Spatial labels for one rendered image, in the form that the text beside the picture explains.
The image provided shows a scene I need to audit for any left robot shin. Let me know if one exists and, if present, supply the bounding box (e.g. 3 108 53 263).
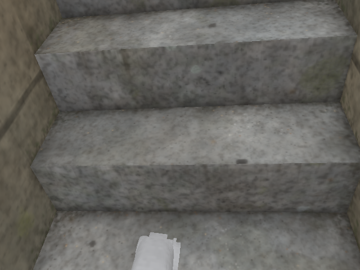
136 236 148 251

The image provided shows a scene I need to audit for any robot left thigh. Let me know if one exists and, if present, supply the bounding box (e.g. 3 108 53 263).
131 232 181 270

